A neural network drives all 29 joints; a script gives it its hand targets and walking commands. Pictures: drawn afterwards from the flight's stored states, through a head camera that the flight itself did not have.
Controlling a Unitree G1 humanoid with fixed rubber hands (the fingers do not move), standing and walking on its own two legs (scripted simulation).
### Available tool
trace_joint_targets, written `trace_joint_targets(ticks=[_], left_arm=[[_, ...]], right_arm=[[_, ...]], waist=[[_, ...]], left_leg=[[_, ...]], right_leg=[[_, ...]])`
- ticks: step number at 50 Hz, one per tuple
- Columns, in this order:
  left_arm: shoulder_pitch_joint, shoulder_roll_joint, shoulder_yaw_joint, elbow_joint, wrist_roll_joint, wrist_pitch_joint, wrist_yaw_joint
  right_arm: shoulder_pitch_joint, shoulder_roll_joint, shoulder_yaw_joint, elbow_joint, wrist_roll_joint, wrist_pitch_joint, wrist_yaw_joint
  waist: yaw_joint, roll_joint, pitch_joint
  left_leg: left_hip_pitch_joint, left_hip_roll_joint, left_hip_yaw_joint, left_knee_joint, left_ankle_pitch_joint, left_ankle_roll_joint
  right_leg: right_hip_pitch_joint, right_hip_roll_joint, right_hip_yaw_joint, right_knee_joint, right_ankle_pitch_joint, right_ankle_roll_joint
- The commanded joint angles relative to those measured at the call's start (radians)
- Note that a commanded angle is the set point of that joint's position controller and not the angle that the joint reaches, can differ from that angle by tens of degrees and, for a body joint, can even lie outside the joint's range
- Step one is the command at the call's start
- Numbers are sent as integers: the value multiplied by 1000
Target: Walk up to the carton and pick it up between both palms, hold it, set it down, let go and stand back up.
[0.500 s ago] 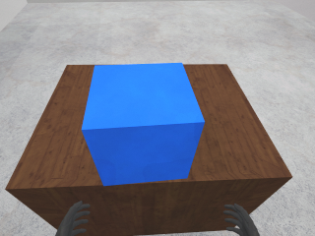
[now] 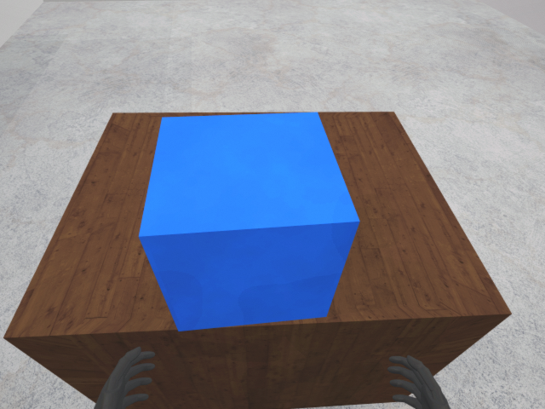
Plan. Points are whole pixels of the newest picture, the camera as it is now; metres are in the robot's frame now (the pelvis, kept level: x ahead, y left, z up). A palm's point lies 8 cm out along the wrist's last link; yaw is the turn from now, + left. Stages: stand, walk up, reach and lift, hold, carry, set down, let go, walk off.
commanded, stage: let go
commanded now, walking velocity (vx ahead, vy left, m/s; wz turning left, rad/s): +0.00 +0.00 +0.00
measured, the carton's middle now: (248, 221) +0.42 +0.06 +0.02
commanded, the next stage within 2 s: stand in 0.24 s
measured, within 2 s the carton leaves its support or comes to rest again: neither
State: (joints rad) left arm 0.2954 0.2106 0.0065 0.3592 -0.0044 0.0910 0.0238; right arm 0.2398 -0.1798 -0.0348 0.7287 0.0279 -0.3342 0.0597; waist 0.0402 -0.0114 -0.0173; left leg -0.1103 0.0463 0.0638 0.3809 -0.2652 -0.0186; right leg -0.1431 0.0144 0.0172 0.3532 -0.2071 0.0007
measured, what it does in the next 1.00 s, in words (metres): shifts its weight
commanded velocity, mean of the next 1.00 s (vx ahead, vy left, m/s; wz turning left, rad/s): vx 0.00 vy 0.00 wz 0.00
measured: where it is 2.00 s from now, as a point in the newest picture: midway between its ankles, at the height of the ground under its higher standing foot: outside the picture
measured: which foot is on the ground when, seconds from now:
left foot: down 0.00-1.00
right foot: down 0.00-1.00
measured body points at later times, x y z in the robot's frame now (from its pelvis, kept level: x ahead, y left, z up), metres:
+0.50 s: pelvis -0.02 +0.01 -0.01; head +0.00 +0.02 +0.44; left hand +0.06 +0.25 -0.13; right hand +0.06 -0.24 -0.13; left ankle -0.04 +0.12 -0.75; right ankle -0.01 -0.12 -0.75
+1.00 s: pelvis -0.05 +0.02 +0.00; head -0.04 +0.02 +0.45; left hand -0.07 +0.25 -0.16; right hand -0.04 -0.22 -0.16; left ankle -0.04 +0.12 -0.75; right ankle -0.01 -0.12 -0.75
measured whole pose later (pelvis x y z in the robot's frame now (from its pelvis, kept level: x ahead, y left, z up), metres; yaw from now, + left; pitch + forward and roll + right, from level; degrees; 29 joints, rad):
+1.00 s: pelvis -0.05 +0.02 +0.00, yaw +2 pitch -1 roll +0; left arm 0.34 0.16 0.01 1.06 0.02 -0.02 0.03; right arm 0.33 -0.18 -0.02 1.06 -0.02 0.00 -0.01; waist 0.01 -0.01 0.03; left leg -0.20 -0.01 0.05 0.44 -0.23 0.03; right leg -0.22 -0.04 0.00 0.43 -0.19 0.04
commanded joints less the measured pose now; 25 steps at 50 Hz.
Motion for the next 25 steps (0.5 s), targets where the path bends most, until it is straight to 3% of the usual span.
trace_joint_targets(ticks=[1, 6, 10, 12, 13, 14, 16, 17, 19, 20, 22, 25], left_arm=[[-27, 74, 31, -105, 0, -21, 0], [-25, 72, 30, -125, 0, -16, 3], [-10, 68, 30, -108, 6, -6, -5], [-27, 68, 35, -97, 2, -7, -2], [105, 78, 59, 117, 84, -85, -18], [145, 84, 58, 130, 73, -113, -20], [56, 67, 49, 138, 51, -151, -27], [12, 45, 45, 144, 45, -155, -31], [5, 62, 45, 191, 49, -145, -27], [18, 60, 45, 210, 48, -142, -24], [55, 86, 55, 254, 50, -145, -17], [45, 94, 53, 303, 45, -148, -10]], right_arm=[[-29, -98, -24, -76, 8, -24, -2], [-22, -113, -29, -68, 9, -18, 2], [-26, -105, -6, -61, 30, -18, 1], [-41, -120, -15, -69, 23, -16, -1], [40, -168, -37, -8, -58, 189, -39], [52, -158, -35, -10, -73, 272, -48], [96, -133, -28, -13, -66, 322, -48], [74, -136, -26, -9, -61, 330, -44], [28, -139, -28, -3, -64, 334, -38], [30, -149, -28, 6, -68, 330, -35], [48, -144, -28, 40, -68, 321, -35], [77, -127, -20, 82, -59, 313, -41]], waist=[[0, 18, -38], [-12, 18, -45], [3, 49, -44], [-2, 37, -36], [19, 85, -52], [4, 44, -30], [-42, -32, -52], [-39, -56, -37], [-34, -69, 24], [-32, -24, 48], [-21, 23, 35], [-23, 18, 6]], left_leg=[[-65, -60, 23, -41, 308, -40], [-48, -55, 18, -33, 334, -48], [-56, -56, 21, -36, 360, -53], [-50, -54, 20, -35, 343, -53], [-94, 66, -52, 94, 585, -5], [-51, 74, -43, 132, 608, 15], [-49, 65, -40, 110, 413, 10], [-87, 55, -45, 95, 300, 7], [-127, 38, -54, 64, 117, 7], [-149, 31, -58, 52, 63, 11], [-159, 30, -72, 37, 76, 17], [-130, 39, -89, 42, 133, 36]], right_leg=[[90, 47, 19, -30, 209, -14], [80, 52, 15, -32, 221, -20], [97, 46, 21, -39, 230, -23], [88, 47, 17, -42, 219, -22], [0, -92, 22, 100, 305, 15], [-19, -103, 8, 93, 357, 36], [-49, -103, 10, 101, 350, 24], [-56, -95, 14, 90, 298, 20], [-92, -109, 40, 72, 210, 17], [-104, -108, 57, 68, 170, 15], [-77, -109, 62, 79, 155, 11], [-73, -99, 50, 86, 144, 4]])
